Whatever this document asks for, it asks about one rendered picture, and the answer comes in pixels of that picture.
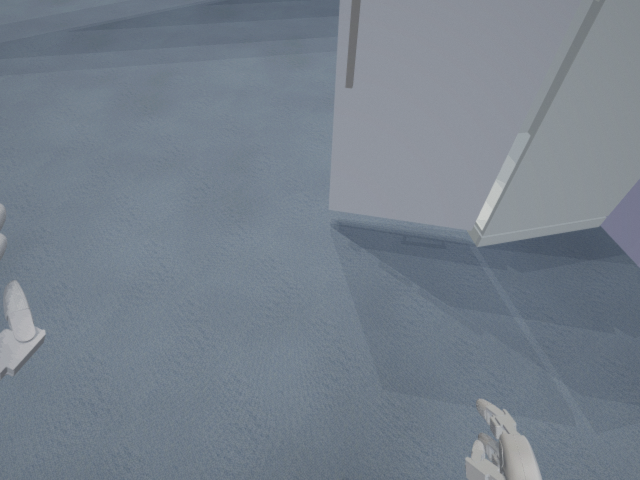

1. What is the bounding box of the fridge door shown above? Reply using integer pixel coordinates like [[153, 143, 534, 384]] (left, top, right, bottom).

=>
[[329, 0, 582, 231]]

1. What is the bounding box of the right robot hand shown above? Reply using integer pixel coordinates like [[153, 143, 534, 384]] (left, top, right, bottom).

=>
[[465, 399, 542, 480]]

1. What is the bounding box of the left robot hand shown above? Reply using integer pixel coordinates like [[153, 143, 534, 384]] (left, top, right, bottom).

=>
[[0, 203, 46, 380]]

